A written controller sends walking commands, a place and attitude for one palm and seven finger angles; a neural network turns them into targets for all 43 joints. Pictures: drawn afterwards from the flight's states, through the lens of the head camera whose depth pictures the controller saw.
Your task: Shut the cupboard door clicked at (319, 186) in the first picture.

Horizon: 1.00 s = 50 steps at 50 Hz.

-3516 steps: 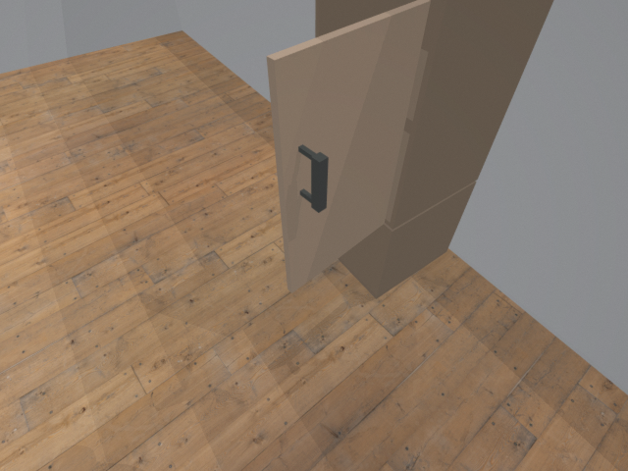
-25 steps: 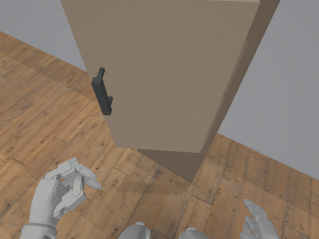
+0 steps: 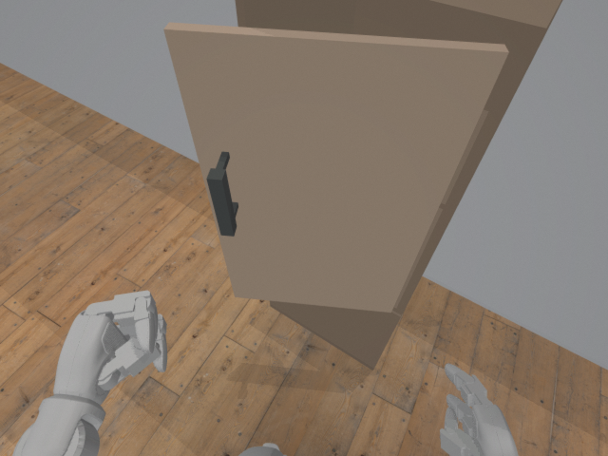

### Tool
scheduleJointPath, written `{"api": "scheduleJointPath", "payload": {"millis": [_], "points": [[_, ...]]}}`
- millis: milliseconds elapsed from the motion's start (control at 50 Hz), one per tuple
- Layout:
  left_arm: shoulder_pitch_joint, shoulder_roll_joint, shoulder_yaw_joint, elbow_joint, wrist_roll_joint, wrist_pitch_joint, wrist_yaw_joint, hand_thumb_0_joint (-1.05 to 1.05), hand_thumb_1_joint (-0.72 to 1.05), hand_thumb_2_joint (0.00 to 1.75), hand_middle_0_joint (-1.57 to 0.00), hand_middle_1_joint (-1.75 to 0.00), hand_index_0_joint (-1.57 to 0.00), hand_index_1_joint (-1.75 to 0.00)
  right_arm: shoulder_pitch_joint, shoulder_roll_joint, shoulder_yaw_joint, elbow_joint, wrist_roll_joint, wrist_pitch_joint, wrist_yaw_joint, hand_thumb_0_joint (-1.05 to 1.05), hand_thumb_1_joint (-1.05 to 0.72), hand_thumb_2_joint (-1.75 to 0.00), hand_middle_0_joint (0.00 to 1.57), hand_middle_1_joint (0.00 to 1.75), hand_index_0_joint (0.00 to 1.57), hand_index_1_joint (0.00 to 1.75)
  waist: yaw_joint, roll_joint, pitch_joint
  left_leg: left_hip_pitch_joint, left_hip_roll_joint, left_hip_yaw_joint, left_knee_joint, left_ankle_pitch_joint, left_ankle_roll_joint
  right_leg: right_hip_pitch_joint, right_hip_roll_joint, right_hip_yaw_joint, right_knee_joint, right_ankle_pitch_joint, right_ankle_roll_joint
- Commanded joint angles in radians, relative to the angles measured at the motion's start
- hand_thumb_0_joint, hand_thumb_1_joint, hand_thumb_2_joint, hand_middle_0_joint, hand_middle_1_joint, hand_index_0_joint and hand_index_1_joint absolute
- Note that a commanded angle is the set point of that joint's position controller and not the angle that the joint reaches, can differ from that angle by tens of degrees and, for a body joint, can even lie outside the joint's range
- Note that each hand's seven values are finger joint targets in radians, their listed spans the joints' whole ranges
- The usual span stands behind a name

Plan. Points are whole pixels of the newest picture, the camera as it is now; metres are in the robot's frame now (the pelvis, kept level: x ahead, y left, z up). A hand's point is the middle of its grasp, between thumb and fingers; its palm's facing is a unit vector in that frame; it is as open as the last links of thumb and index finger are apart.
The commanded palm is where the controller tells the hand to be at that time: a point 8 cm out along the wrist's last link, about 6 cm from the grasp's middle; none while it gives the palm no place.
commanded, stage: raise the hand and make a fist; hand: left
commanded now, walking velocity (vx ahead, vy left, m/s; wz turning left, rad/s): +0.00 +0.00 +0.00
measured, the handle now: (226, 195) +0.45 +0.16 +0.08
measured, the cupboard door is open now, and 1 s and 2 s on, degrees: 27 27 27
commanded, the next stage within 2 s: bring the fist close to the handle in 0.44 s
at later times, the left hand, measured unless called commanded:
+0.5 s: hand (158, 350) +0.22 +0.18 +0.08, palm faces +0.00 -1.00 -0.04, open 3.1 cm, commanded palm +0.19 +0.23 +0.08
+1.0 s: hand (196, 304) +0.27 +0.16 +0.08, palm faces -0.02 -1.00 -0.04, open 3.1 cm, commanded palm +0.26 +0.21 +0.08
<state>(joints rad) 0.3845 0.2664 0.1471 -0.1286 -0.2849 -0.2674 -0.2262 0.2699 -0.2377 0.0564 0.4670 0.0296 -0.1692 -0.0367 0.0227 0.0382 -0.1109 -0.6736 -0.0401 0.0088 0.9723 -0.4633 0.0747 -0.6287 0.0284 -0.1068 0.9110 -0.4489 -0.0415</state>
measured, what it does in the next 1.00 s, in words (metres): stands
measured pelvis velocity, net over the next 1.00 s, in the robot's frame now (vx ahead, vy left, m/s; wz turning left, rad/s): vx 0.00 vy -0.02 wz -0.01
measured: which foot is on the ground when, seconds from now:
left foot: down 0.00-1.00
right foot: down 0.00-1.00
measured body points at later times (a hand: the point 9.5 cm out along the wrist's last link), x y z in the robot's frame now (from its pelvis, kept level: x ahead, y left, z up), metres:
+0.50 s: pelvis -0.01 -0.01 +0.00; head +0.02 +0.00 +0.45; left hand +0.21 +0.24 +0.09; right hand +0.17 -0.24 -0.06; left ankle +0.01 +0.07 -0.68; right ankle +0.01 -0.10 -0.68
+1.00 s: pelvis +0.00 -0.02 +0.01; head +0.03 -0.02 +0.46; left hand +0.27 +0.21 +0.09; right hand +0.16 -0.25 -0.07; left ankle +0.01 +0.07 -0.68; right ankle +0.01 -0.10 -0.68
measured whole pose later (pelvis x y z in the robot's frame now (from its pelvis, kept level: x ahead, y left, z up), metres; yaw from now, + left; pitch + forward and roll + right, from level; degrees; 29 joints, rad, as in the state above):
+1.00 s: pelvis +0.00 -0.02 +0.01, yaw +0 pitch +9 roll -1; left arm 0.15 0.24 0.13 0.06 -0.25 -0.23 -0.19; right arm 0.27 -0.26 0.04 0.53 0.03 -0.16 -0.04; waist 0.00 0.03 -0.10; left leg -0.63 -0.03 0.02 0.91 -0.43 0.05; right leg -0.60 0.04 -0.09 0.88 -0.43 -0.06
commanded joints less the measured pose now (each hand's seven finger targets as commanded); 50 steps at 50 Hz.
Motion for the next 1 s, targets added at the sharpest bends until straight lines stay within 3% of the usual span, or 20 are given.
{"api": "scheduleJointPath", "payload": {"millis": [0, 60, 100, 200, 240, 260, 320, 460, 520, 620, 700, 760, 780, 860, 900, 980], "points": [[-0.113, 0.12, 0.077, -0.203, -0.02, -0.047, -0.016, 0.0, 0.9, 0.9, -1.3, -1.5, -1.3, -1.5, -0.046, -0.143, -0.066, -0.139, 0.01, -0.064, -0.02, 0.0, -0.9, -0.9, 0.2, 0.3, 0.2, 0.3, -0.019, 0.025, -0.159, 0.157, 0.041, -0.099, -0.201, 0.255, -0.071, 0.091, 0.004, 0.045, -0.128, 0.208, 0.002], [-0.093, 0.125, 0.095, -0.162, -0.029, -0.033, -0.022, 0.0, 0.9, 0.9, -1.3, -1.5, -1.3, -1.5, -0.052, -0.144, -0.065, -0.131, 0.01, -0.07, -0.02, 0.0, -0.9, -0.9, 0.2, 0.3, 0.2, 0.3, -0.012, -0.01, -0.14, 0.144, 0.038, -0.097, -0.21, 0.241, -0.068, 0.107, 0.004, 0.048, -0.143, 0.197, 0.002], [-0.092, 0.113, 0.085, -0.174, -0.031, -0.037, -0.025, 0.0, 0.9, 0.9, -1.3, -1.5, -1.3, -1.5, -0.055, -0.142, -0.066, -0.132, 0.011, -0.075, -0.016, 0.0, -0.9, -0.9, 0.2, 0.3, 0.2, 0.3, -0.009, 0.022, -0.144, 0.155, 0.036, -0.093, -0.213, 0.25, -0.072, 0.105, 0.001, 0.048, -0.143, 0.204, 0.002], [-0.095, 0.113, 0.084, -0.175, -0.023, -0.052, -0.013, 0.0, 0.9, 0.9, -1.3, -1.5, -1.3, -1.5, -0.058, -0.143, -0.068, -0.131, 0.008, -0.08, -0.013, 0.0, -0.9, -0.9, 0.2, 0.3, 0.2, 0.3, -0.013, 0.009, -0.123, 0.144, 0.037, -0.091, -0.217, 0.212, -0.068, 0.091, -0.001, 0.051, -0.148, 0.164, 0.003], [-0.103, 0.117, 0.084, -0.193, -0.021, -0.064, -0.007, 0.0, 0.9, 0.9, -1.3, -1.5, -1.3, -1.5, -0.059, -0.144, -0.068, -0.129, 0.007, -0.083, -0.013, 0.0, -0.9, -0.9, 0.2, 0.3, 0.2, 0.3, -0.014, 0.039, -0.126, 0.148, 0.036, -0.09, -0.215, 0.198, -0.067, 0.084, -0.002, 0.055, -0.147, 0.153, 0.002], [-0.104, 0.134, 0.099, -0.187, -0.018, -0.066, 0.0, 0.0, 0.9, 0.9, -1.3, -1.5, -1.3, -1.5, -0.055, -0.147, -0.069, -0.125, 0.004, -0.082, -0.014, 0.0, -0.9, -0.9, 0.2, 0.3, 0.2, 0.3, -0.014, 0.013, -0.124, 0.139, 0.038, -0.094, -0.215, 0.192, -0.064, 0.087, 0.0, 0.055, -0.148, 0.145, 0.002], [-0.096, 0.119, 0.086, -0.195, -0.015, -0.075, 0.004, 0.0, 0.9, 0.9, -1.3, -1.5, -1.3, -1.5, -0.057, -0.144, -0.07, -0.127, 0.005, -0.084, -0.013, 0.0, -0.9, -0.9, 0.2, 0.3, 0.2, 0.3, -0.014, 0.037, -0.134, 0.148, 0.036, -0.09, -0.213, 0.203, -0.064, 0.088, -0.001, 0.057, -0.143, 0.159, 0.002], [-0.097, 0.127, 0.09, -0.169, -0.023, -0.064, -0.009, 0.0, 0.9, 0.9, -1.3, -1.5, -1.3, -1.5, -0.054, -0.148, -0.07, -0.12, 0.005, -0.08, -0.017, 0.0, -0.9, -0.9, 0.2, 0.3, 0.2, 0.3, -0.024, -0.019, -0.126, 0.117, 0.032, -0.08, -0.194, 0.184, -0.053, 0.101, -0.005, 0.078, -0.163, 0.143, 0.009], [-0.102, 0.115, 0.079, -0.175, -0.022, -0.063, -0.013, 0.0, 0.9, 0.9, -1.3, -1.5, -1.3, -1.5, -0.057, -0.144, -0.068, -0.124, 0.008, -0.08, -0.018, 0.0, -0.9, -0.9, 0.2, 0.3, 0.2, 0.3, -0.022, 0.015, -0.119, 0.125, 0.032, -0.078, -0.197, 0.182, -0.054, 0.091, -0.006, 0.075, -0.162, 0.14, 0.008], [-0.263, 0.101, 0.041, -0.153, -0.004, -0.065, 0.003, 0.0, 0.9, 0.9, -1.3, -1.5, -1.3, -1.5, -0.059, -0.146, -0.063, -0.102, 0.005, -0.084, -0.025, 0.0, -0.9, -0.9, 0.2, 0.3, 0.2, 0.3, -0.047, 0.02, -0.112, 0.128, 0.034, -0.089, -0.192, 0.144, -0.052, 0.053, -0.006, 0.074, -0.159, 0.106, 0.01], [-0.289, 0.102, 0.043, -0.109, 0.003, -0.046, 0.01, 0.0, 0.9, 0.9, -1.3, -1.5, -1.3, -1.5, -0.06, -0.144, -0.064, -0.099, 0.006, -0.079, -0.024, 0.0, -0.9, -0.9, 0.2, 0.3, 0.2, 0.3, -0.035, -0.005, -0.156, 0.126, 0.029, -0.078, -0.193, 0.17, -0.048, 0.098, -0.013, 0.088, -0.165, 0.131, 0.012], [-0.249, 0.129, 0.08, -0.082, 0.006, -0.03, 0.018, 0.0, 0.9, 0.9, -1.3, -1.5, -1.3, -1.5, -0.054, -0.144, -0.065, -0.1, 0.006, -0.068, -0.02, 0.0, -0.9, -0.9, 0.2, 0.3, 0.2, 0.3, -0.011, -0.004, -0.18, 0.132, 0.029, -0.069, -0.196, 0.234, -0.05, 0.146, -0.012, 0.088, -0.159, 0.205, 0.008], [-0.288, 0.094, 0.038, -0.091, 0.012, -0.028, 0.017, 0.0, 0.9, 0.9, -1.3, -1.5, -1.3, -1.5, -0.06, -0.139, -0.062, -0.102, 0.006, -0.065, -0.017, 0.0, -0.9, -0.9, 0.2, 0.3, 0.2, 0.3, -0.025, 0.012, -0.178, 0.145, 0.028, -0.064, -0.196, 0.246, -0.049, 0.139, -0.016, 0.085, -0.157, 0.226, 0.011], [-0.358, 0.113, 0.059, -0.04, 0.016, -0.026, 0.037, 0.0, 0.9, 0.9, -1.3, -1.5, -1.3, -1.5, -0.057, -0.144, -0.063, -0.09, 0.003, -0.053, -0.017, 0.0, -0.9, -0.9, 0.2, 0.3, 0.2, 0.3, -0.034, -0.05, -0.145, 0.118, 0.028, -0.061, -0.193, 0.222, -0.046, 0.133, -0.015, 0.097, -0.173, 0.205, 0.017], [-0.389, 0.094, 0.047, -0.026, 0.017, -0.032, 0.039, 0.0, 0.9, 0.9, -1.3, -1.5, -1.3, -1.5, -0.064, -0.139, -0.064, -0.09, 0.004, -0.052, -0.015, 0.0, -0.9, -0.9, 0.2, 0.3, 0.2, 0.3, -0.031, -0.018, -0.147, 0.124, 0.026, -0.054, -0.195, 0.212, -0.047, 0.129, -0.019, 0.104, -0.177, 0.197, 0.017], [-0.416, 0.096, 0.043, -0.018, 0.025, -0.044, 0.045, 0.0, 0.9, 0.9, -1.3, -1.5, -1.3, -1.5, -0.059, -0.14, -0.069, -0.084, 0.004, -0.046, -0.012, 0.0, -0.9, -0.9, 0.2, 0.3, 0.2, 0.3, -0.026, -0.015, -0.201, 0.151, 0.027, -0.052, -0.196, 0.269, -0.046, 0.165, -0.02, 0.103, -0.163, 0.27, 0.015]]}}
